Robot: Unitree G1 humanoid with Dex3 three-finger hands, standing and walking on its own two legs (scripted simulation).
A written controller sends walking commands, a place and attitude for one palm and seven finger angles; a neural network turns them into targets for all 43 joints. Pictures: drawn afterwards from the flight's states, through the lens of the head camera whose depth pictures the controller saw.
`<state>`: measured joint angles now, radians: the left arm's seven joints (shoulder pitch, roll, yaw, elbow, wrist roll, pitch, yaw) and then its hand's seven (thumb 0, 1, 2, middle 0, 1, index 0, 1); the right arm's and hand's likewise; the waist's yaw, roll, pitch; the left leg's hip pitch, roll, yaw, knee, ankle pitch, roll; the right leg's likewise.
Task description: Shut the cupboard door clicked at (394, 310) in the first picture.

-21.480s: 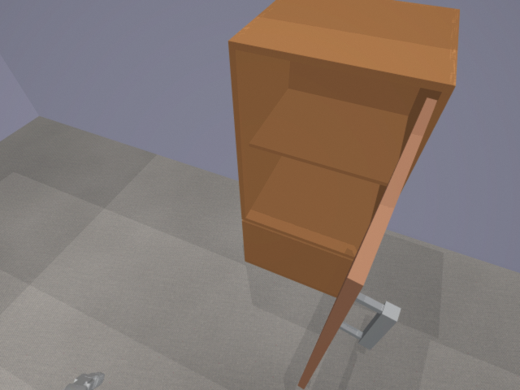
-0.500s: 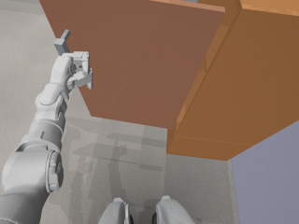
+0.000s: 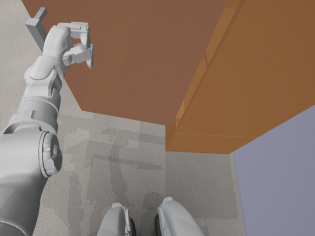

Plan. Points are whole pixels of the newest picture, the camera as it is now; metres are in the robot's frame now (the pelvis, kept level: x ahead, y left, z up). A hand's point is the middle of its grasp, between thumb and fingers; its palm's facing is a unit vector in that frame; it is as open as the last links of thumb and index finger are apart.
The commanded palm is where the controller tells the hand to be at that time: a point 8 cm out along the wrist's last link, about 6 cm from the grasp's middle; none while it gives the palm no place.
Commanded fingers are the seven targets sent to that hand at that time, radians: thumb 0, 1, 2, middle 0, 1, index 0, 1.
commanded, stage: push the door shut along its arc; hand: left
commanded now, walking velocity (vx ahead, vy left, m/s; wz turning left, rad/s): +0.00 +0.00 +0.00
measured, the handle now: (49, 40) +0.58 +0.19 +0.09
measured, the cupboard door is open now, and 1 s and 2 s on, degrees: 83 66 66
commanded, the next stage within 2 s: pull the fist back off the door in 0.46 s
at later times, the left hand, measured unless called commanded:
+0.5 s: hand (104, 40) +0.57 +0.06 +0.10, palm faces -0.41 -0.91 -0.03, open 3.4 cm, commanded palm +0.59 +0.08 +0.09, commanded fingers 0.00 0.90 0.90 -1.30 -1.50 -1.30 -1.50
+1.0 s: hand (113, 40) +0.58 +0.04 +0.09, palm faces +0.06 -1.00 -0.03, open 3.1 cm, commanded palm +0.53 +0.09 +0.09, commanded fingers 0.00 0.90 0.90 -1.30 -1.50 -1.30 -1.50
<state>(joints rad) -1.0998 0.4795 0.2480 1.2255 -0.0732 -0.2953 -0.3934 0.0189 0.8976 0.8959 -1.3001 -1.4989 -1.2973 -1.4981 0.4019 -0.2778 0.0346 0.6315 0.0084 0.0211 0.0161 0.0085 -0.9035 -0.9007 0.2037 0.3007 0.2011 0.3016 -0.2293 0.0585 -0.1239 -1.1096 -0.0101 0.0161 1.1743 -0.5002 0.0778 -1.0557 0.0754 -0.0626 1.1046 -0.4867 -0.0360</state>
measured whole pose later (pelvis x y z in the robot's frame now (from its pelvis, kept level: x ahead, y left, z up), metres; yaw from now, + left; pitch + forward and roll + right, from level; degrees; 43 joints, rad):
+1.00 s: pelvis +0.02 -0.02 +0.01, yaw +0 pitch +27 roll -2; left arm -1.11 0.33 0.35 1.25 0.05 -0.37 0.14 0.02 0.90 0.90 -1.30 -1.50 -1.30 -1.50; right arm 0.50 -0.24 0.02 0.64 -0.07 0.04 0.12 0.01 -0.90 -0.90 0.20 0.30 0.20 0.30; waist -0.25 0.08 -0.14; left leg -1.09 0.00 0.02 1.12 -0.50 0.04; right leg -1.06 0.09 -0.05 1.07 -0.49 -0.07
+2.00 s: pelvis +0.02 -0.01 +0.06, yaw +1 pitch +10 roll -1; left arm -0.31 0.20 0.10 0.50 -0.16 -0.30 -0.03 0.02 0.90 0.90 -1.30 -1.50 -1.30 -1.50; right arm 0.36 -0.26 0.00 0.60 0.06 0.04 0.01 0.01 -0.90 -0.90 0.20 0.30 0.20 0.30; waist -0.06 0.04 -0.11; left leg -0.60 -0.03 0.03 0.83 -0.40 0.06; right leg -0.56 0.07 -0.02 0.79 -0.40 -0.04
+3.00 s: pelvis +0.02 +0.01 +0.10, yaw +3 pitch -4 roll -1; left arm 0.46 0.35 0.32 -0.37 -0.08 -0.04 0.11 0.02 0.89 0.90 -0.24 -0.33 -0.23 -0.33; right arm 0.21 -0.25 0.02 0.62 0.04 -0.05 -0.06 0.02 -0.90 -0.90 0.20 0.30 0.20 0.30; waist 0.07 0.08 -0.01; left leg -0.12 -0.07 0.00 0.42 -0.23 0.08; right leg -0.08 0.03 -0.02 0.39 -0.24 -0.02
